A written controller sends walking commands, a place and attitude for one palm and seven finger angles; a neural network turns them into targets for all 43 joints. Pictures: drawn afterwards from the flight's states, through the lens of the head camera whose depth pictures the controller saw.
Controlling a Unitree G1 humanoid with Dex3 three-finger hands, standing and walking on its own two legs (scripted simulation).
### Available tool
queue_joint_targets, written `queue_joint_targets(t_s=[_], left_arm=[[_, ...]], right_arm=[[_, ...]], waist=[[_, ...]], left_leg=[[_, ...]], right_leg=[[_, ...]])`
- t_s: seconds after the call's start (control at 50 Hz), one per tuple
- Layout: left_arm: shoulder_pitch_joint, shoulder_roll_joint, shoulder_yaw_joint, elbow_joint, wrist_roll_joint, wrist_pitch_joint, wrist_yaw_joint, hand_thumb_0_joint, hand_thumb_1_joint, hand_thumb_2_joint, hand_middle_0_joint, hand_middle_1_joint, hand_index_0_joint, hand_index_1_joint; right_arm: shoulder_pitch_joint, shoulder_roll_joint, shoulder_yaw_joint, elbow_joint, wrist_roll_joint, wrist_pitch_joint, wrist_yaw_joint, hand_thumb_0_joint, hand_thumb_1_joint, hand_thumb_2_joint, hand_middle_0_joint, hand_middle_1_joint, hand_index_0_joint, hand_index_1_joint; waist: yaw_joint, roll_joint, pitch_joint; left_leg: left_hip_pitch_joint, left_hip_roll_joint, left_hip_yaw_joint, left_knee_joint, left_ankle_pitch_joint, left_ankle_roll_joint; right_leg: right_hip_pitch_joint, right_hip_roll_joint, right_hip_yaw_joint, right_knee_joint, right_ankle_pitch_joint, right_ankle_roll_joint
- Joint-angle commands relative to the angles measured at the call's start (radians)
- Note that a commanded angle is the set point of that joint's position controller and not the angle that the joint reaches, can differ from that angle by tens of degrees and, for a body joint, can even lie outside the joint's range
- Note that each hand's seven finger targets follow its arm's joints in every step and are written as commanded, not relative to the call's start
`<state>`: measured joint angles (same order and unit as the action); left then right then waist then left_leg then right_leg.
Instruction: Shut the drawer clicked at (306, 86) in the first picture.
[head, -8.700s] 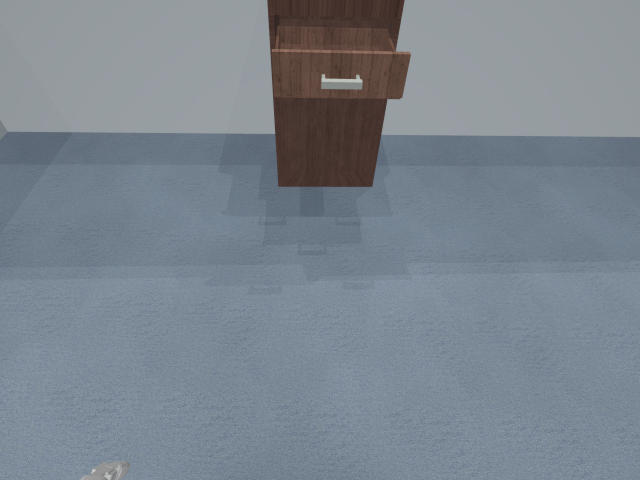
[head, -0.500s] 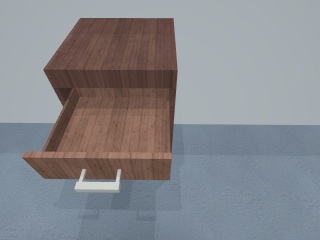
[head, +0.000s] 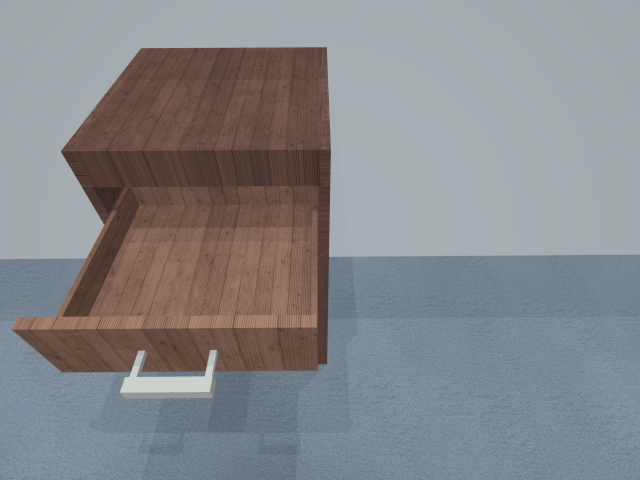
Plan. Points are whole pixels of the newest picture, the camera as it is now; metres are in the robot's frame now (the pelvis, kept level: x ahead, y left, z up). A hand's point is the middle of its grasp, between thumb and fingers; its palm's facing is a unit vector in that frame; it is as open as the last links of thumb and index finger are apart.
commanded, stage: come to a stop and stand still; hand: left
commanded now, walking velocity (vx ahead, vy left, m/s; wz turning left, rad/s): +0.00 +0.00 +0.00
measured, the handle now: (173, 372) +0.28 +0.23 -0.07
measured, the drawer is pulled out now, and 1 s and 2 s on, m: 0.30 0.29 0.29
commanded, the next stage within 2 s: look again from close up in 0.02 s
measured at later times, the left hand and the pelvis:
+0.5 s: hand out of the picture +0.01 +0.15 -0.17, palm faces +0.02 -0.98 -0.18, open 7.4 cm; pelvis +0.01 -0.01 +0.00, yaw +0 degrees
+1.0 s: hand (176, 446) +0.17 +0.18 -0.02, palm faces +0.22 -0.97 -0.10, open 6.7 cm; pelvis -0.03 +0.01 -0.02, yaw +2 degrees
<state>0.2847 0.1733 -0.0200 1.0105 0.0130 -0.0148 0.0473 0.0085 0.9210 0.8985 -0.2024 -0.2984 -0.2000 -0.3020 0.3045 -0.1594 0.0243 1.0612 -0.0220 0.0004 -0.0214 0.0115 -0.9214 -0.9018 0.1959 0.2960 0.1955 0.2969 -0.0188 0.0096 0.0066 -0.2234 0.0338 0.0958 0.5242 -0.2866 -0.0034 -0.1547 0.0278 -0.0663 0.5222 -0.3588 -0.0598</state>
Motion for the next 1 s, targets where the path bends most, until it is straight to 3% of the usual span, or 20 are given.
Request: queue_joint_targets(t_s=[0.0,0.16,0.18,0.34,0.5,0.7,0.72,0.74,0.76,0.78,0.8,0.82,0.84,0.86,0.88,0.9,0.94,0.96,0.98], left_arm=[[0.059,0.102,0.019,-0.033,-0.005,-0.013,-0.001,0.000,0.900,0.900,-0.200,-0.300,-0.200,-0.300],[0.082,0.109,0.020,-0.017,-0.005,-0.019,0.000,0.000,0.900,0.900,-0.200,-0.300,-0.200,-0.300],[0.075,0.113,0.020,-0.017,-0.005,-0.017,-0.001,0.000,0.900,0.900,-0.200,-0.300,-0.200,-0.300],[0.112,0.107,0.018,0.013,-0.004,-0.021,0.004,0.000,0.900,0.900,-0.200,-0.300,-0.200,-0.300],[0.117,0.098,0.017,0.025,-0.002,-0.018,0.003,0.000,0.900,0.900,-0.200,-0.300,-0.200,-0.300],[0.118,0.083,0.013,0.035,-0.003,-0.015,0.000,0.000,0.900,0.900,-0.200,-0.300,-0.200,-0.300],[0.186,0.097,0.028,0.076,0.012,-0.043,0.036,0.000,0.900,0.900,-0.200,-0.300,-0.200,-0.300],[-0.552,0.273,0.064,-1.453,-0.214,-0.251,0.011,0.000,0.900,0.900,-0.220,-0.322,-0.220,-0.322],[-0.154,0.207,0.077,-1.185,-0.127,-0.199,0.050,0.000,0.900,0.900,-0.240,-0.343,-0.240,-0.343],[-0.112,0.167,0.054,-1.157,-0.145,-0.160,0.104,0.000,0.900,0.900,-0.260,-0.365,-0.260,-0.365],[0.188,-0.064,-0.050,-0.872,-0.137,-0.059,0.096,0.000,0.900,0.900,-0.280,-0.387,-0.280,-0.387],[0.043,-0.089,-0.087,-1.074,-0.185,-0.080,0.070,0.000,0.900,0.900,-0.300,-0.408,-0.300,-0.408],[0.052,-0.020,-0.035,-1.071,-0.181,-0.123,0.054,0.000,0.900,0.900,-0.320,-0.430,-0.320,-0.430],[0.070,-0.050,-0.059,-1.033,-0.169,-0.173,0.033,0.000,0.900,0.900,-0.340,-0.452,-0.340,-0.452],[0.129,-0.092,-0.064,-0.930,-0.161,-0.210,0.013,0.000,0.900,0.900,-0.360,-0.473,-0.360,-0.473],[0.209,-0.144,-0.083,-0.855,-0.162,-0.258,-0.021,0.000,0.900,0.900,-0.380,-0.495,-0.380,-0.495],[0.386,-0.127,-0.026,-0.844,-0.207,-0.383,-0.117,0.000,0.900,0.900,-0.420,-0.538,-0.420,-0.538],[0.403,-0.111,-0.010,-0.864,-0.221,-0.441,-0.161,0.000,0.900,0.900,-0.440,-0.560,-0.440,-0.560],[0.417,-0.068,0.037,-0.866,-0.222,-0.496,-0.199,0.000,0.900,0.900,-0.460,-0.582,-0.460,-0.582]], right_arm=[[0.038,-0.097,-0.020,-0.028,0.007,-0.023,-0.001,0.000,-0.900,-0.900,0.200,0.300,0.200,0.300],[0.021,-0.098,-0.018,-0.004,0.010,-0.025,-0.004,0.000,-0.900,-0.900,0.200,0.300,0.200,0.300],[0.026,-0.098,-0.018,-0.004,0.011,-0.026,-0.004,0.000,-0.900,-0.900,0.200,0.300,0.200,0.300],[0.003,-0.094,-0.016,0.017,0.014,-0.023,-0.009,0.000,-0.900,-0.900,0.200,0.300,0.200,0.300],[0.001,-0.089,-0.014,0.032,0.014,-0.024,-0.011,0.000,-0.900,-0.900,0.200,0.300,0.200,0.300],[0.009,-0.086,-0.013,0.046,0.013,-0.024,-0.009,0.000,-0.900,-0.900,0.200,0.300,0.200,0.300],[-0.106,-0.105,-0.028,-0.033,0.019,-0.028,-0.006,0.000,-0.900,-0.900,0.200,0.300,0.200,0.300],[-0.062,-0.275,-0.049,-0.381,0.072,-0.180,-0.046,0.000,-0.900,-0.900,0.200,0.300,0.200,0.300],[-0.123,-0.175,-0.027,-0.318,0.044,-0.261,-0.072,0.000,-0.900,-0.900,0.200,0.300,0.200,0.300],[-0.125,-0.207,-0.052,-0.273,0.052,-0.293,-0.074,0.000,-0.900,-0.900,0.200,0.300,0.200,0.300],[-0.080,-0.155,-0.055,-0.257,0.068,-0.293,-0.062,0.000,-0.900,-0.900,0.200,0.300,0.200,0.300],[-0.091,-0.186,-0.059,-0.334,0.074,-0.301,-0.062,0.000,-0.900,-0.900,0.200,0.300,0.200,0.300],[-0.106,-0.215,-0.076,-0.342,0.065,-0.314,-0.067,0.000,-0.900,-0.900,0.200,0.300,0.200,0.300],[-0.105,-0.220,-0.079,-0.368,0.044,-0.326,-0.066,0.000,-0.900,-0.900,0.200,0.300,0.200,0.300],[-0.103,-0.219,-0.083,-0.396,0.035,-0.330,-0.060,0.000,-0.900,-0.900,0.200,0.300,0.200,0.300],[-0.105,-0.211,-0.087,-0.417,0.027,-0.331,-0.048,0.000,-0.900,-0.900,0.200,0.300,0.200,0.300],[-0.161,-0.207,-0.102,-0.474,0.024,-0.337,-0.025,0.000,-0.900,-0.900,0.200,0.300,0.200,0.300],[-0.176,-0.210,-0.104,-0.502,0.024,-0.339,-0.015,0.000,-0.900,-0.900,0.200,0.300,0.200,0.300],[-0.181,-0.203,-0.109,-0.518,0.030,-0.339,0.001,0.000,-0.900,-0.900,0.200,0.300,0.200,0.300]], waist=[[0.018,-0.028,0.066],[0.020,-0.030,0.006],[0.018,-0.011,0.012],[0.022,-0.035,0.018],[0.023,-0.002,0.043],[0.025,-0.018,0.071],[0.055,-0.005,0.143],[-0.077,0.201,-0.358],[0.030,0.377,-0.365],[-0.004,0.322,-0.302],[-0.016,0.155,-0.175],[-0.017,0.039,-0.099],[-0.047,-0.088,-0.093],[-0.063,-0.194,-0.042],[-0.062,-0.256,-0.010],[-0.037,-0.346,-0.011],[0.042,-0.408,-0.063],[0.052,-0.378,-0.108],[0.082,-0.240,-0.143]], left_leg=[[0.009,0.072,-0.098,-0.091,0.186,0.038],[0.071,0.076,-0.089,-0.086,0.263,0.035],[0.072,0.077,-0.088,-0.098,0.271,0.035],[0.089,0.076,-0.076,-0.085,0.289,0.030],[0.095,0.082,-0.081,-0.104,0.301,0.030],[0.090,0.085,-0.091,-0.139,0.233,0.034],[-0.058,0.064,-0.024,0.125,0.147,-0.004],[0.228,-0.029,-0.060,-0.075,0.323,0.049],[0.322,-0.015,-0.043,-0.094,0.508,0.058],[0.238,0.007,-0.065,-0.070,0.463,0.026],[0.158,0.026,-0.083,-0.063,0.442,0.043],[0.083,0.017,-0.106,-0.040,0.391,0.047],[0.054,0.002,-0.100,0.009,0.315,0.054],[-0.014,-0.012,-0.106,0.053,0.235,0.058],[-0.092,-0.027,-0.114,0.090,0.173,0.052],[-0.175,-0.028,-0.122,0.126,0.118,0.039],[-0.334,-0.032,-0.117,0.189,0.044,0.020],[-0.381,-0.037,-0.109,0.226,0.031,0.014],[-0.396,-0.047,-0.093,0.257,0.047,0.002]], right_leg=[[-0.061,-0.127,0.138,-0.124,0.278,0.002],[-0.014,-0.141,0.140,-0.135,0.413,0.007],[-0.015,-0.137,0.134,-0.132,0.408,0.007],[0.006,-0.151,0.141,-0.151,0.545,0.029],[-0.007,-0.143,0.135,-0.171,0.478,0.026],[-0.034,-0.139,0.135,-0.198,0.346,0.017],[-0.071,-0.227,0.231,-0.201,0.902,0.114],[0.036,-0.137,0.146,-0.080,0.726,0.032],[0.031,-0.057,0.107,-0.029,0.501,0.005],[-0.061,-0.048,0.040,-0.054,0.297,0.015],[-0.118,-0.049,0.006,-0.047,0.281,0.029],[-0.133,-0.050,-0.007,-0.031,0.344,0.042],[-0.214,-0.046,-0.006,-0.034,0.320,0.055],[-0.302,-0.044,-0.011,-0.019,0.263,0.068],[-0.366,-0.043,-0.016,0.007,0.200,0.068],[-0.419,-0.037,-0.021,0.051,0.147,0.072],[-0.413,-0.045,0.010,0.132,0.112,0.075],[-0.406,-0.050,0.029,0.174,0.126,0.073],[-0.396,-0.059,0.051,0.218,0.164,0.056]])
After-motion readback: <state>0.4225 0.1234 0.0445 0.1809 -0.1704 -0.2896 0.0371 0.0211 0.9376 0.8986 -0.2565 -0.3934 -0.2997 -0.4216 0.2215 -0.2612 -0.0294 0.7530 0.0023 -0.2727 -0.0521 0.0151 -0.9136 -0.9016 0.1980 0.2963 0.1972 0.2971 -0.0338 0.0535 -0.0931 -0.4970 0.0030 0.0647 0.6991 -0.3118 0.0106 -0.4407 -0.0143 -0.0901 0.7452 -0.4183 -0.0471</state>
